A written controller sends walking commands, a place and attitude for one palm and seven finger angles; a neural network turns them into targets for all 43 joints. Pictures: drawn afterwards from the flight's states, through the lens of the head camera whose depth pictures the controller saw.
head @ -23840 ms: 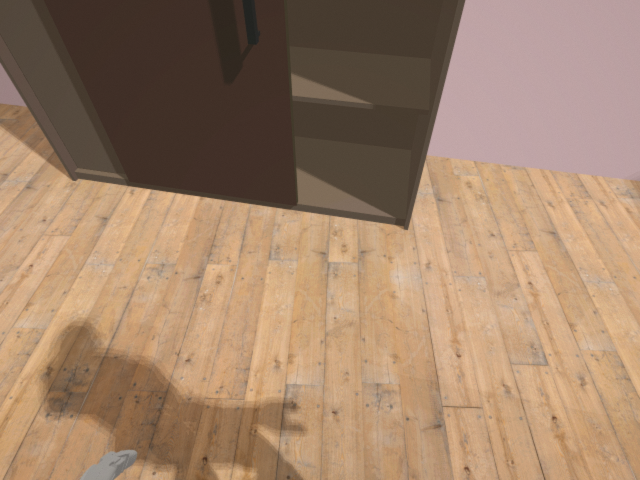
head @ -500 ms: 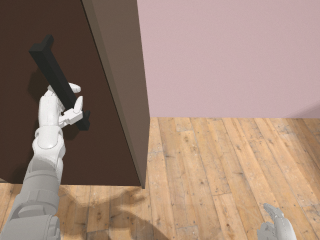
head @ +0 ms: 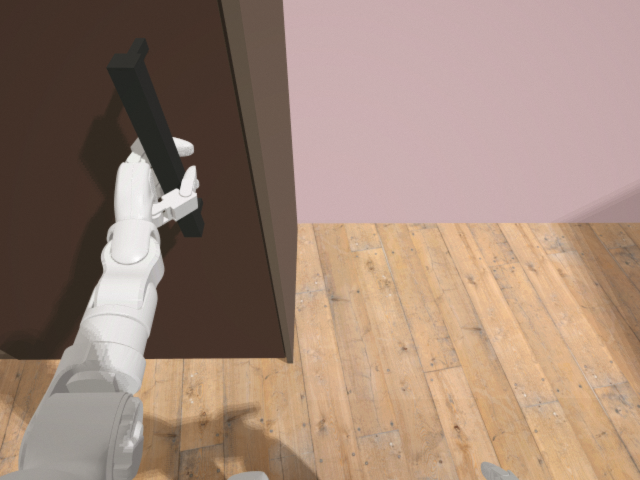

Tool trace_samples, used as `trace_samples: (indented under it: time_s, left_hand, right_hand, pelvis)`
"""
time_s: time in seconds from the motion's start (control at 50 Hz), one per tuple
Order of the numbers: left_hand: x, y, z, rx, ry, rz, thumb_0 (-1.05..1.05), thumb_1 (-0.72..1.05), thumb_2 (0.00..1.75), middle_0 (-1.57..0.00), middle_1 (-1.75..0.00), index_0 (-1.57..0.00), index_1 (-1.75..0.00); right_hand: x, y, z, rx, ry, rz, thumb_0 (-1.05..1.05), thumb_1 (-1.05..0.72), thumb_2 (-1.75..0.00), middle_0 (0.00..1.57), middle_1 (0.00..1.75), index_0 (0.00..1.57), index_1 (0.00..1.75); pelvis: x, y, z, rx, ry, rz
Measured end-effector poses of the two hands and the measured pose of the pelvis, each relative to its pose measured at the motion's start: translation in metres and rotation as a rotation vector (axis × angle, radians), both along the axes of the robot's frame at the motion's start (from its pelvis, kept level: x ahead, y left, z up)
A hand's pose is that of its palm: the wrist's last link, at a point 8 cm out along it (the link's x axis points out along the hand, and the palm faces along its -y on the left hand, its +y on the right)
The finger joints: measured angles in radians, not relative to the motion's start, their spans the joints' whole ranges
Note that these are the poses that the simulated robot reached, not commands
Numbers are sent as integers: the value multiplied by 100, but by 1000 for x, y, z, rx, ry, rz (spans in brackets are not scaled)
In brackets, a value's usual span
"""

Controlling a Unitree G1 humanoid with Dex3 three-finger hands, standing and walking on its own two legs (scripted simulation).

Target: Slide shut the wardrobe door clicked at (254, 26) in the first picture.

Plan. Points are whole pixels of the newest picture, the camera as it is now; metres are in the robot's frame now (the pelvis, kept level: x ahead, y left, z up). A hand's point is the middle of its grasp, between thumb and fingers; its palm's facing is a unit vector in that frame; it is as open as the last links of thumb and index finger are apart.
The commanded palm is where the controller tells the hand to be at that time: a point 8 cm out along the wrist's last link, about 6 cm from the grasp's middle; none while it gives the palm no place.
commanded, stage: stop walking and hold the door there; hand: left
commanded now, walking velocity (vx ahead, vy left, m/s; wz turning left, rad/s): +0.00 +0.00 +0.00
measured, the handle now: (171, 152) +0.47 +0.22 +0.13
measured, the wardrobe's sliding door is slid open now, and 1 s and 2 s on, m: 0.00 0.00 0.00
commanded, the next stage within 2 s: loosen the grip on the handle in 0.36 s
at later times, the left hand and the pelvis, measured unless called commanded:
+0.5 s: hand (185, 193) +0.43 +0.20 +0.11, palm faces +0.22 -0.94 -0.25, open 6.1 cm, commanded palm +0.39 +0.24 +0.12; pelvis +0.02 -0.01 +0.01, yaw +1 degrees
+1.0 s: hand (184, 189) +0.44 +0.20 +0.10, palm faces +0.26 -0.94 -0.21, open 13.2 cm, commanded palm +0.40 +0.24 +0.11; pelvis +0.02 +0.00 +0.00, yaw +3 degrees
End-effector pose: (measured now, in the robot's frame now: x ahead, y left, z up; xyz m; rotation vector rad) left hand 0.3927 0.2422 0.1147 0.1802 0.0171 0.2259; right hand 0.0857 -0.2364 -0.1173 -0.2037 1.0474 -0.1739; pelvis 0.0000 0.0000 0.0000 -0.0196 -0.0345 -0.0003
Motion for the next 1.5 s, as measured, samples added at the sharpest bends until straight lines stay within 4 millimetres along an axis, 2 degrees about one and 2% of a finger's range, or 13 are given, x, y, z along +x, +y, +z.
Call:
trace_samples:
  time_s: [0.12, 0.2, 0.3, 0.44, 0.5, 0.56, 0.62, 0.72, 0.82, 0.94, 1.04, 1.3, 1.5]
  left_hand:
    - [-1, -2, 1, 7, 13, 24, -9, 66, 77, -44, -139, -33, -140]
    - [-1, -2, 1, 8, 18, 32, -9, 66, 78, -44, -139, -34, -140]
    - [-1, -2, 1, 9, 23, 37, -9, 66, 78, -44, -139, -34, -140]
    - [-1, -1, 1, 11, 22, 26, -9, 66, 77, -44, -139, -35, -140]
    - [1, 3, 4, 63, 33, 2, -10, 61, 75, -44, -139, -36, -140]
    - [5, 7, 3, -3, 63, 14, -10, 52, 73, -45, -139, -38, -140]
    - [9, 10, 2, -56, 71, 44, -8, 40, 69, -45, -140, -41, -140]
    - [10, 8, 2, 46, 65, 51, -4, 11, 54, -45, -140, -43, -140]
    - [8, 3, -2, -17, 34, 54, -1, -23, 36, -42, -137, -42, -137]
    - [11, 6, -3, 21, 12, 55, -1, -45, 25, -39, -131, -43, -135]
    - [10, 7, -2, 27, 20, 42, -1, -51, 22, -40, -128, -43, -133]
    - [8, 7, -1, 16, 32, 33, -1, -55, 20, -38, -123, -43, -127]
    - [8, 20, -3, -1, 33, 39, -1, -55, 20, -40, -123, -46, -126]
  right_hand:
    - [17, -36, 10, -61, -48, -20, 0, -91, -89, 20, 30, 20, 30]
    - [30, -48, 15, -83, -74, -25, 0, -91, -89, 20, 30, 20, 30]
    - [45, -47, 19, -75, -106, -22, 0, -91, -89, 20, 30, 20, 30]
    - [56, -29, 20, -38, -129, -13, 0, -91, -89, 20, 30, 20, 30]
    - [55, -19, 20, -23, -143, 13, 0, -91, -89, 20, 30, 20, 30]
    - [48, -12, 23, -2, -136, 49, 0, -91, -89, 20, 30, 20, 30]
    - [36, -14, 26, -11, -121, 55, 0, -91, -89, 20, 30, 21, 30]
    - [11, -23, 17, -17, -67, 37, 0, -90, -89, 20, 30, 21, 30]
    - [-12, -28, 10, -20, 7, 2, 0, -91, -89, 20, 30, 20, 30]
    - [-21, -26, 9, -34, 45, -6, 1, -91, -89, 20, 30, 20, 30]
    - [-15, -21, 7, -27, 39, 1, 1, -91, -89, 20, 30, 20, 30]
    - [19, -8, 10, -15, -54, 37, 0, -91, -89, 20, 30, 20, 30]
    - [14, -16, 11, -40, -34, 10, 0, -91, -89, 20, 30, 20, 30]
  pelvis:
    - [5, -11, 2, 10, 19, 9]
    - [9, -13, 3, 15, 25, 13]
    - [13, -15, 5, 16, 27, 13]
    - [16, -11, 7, 15, 31, 7]
    - [16, -9, 6, 25, 32, 13]
    - [16, -12, 7, 32, 55, 37]
    - [15, -14, 7, 25, 61, 44]
    - [13, -7, 5, 15, 80, 51]
    - [15, -2, 4, 16, 88, 48]
    - [17, -1, 3, 13, 94, 53]
    - [16, 1, 3, 9, 98, 58]
    - [15, 1, 3, 9, 90, 57]
    - [16, -3, 4, 12, 88, 45]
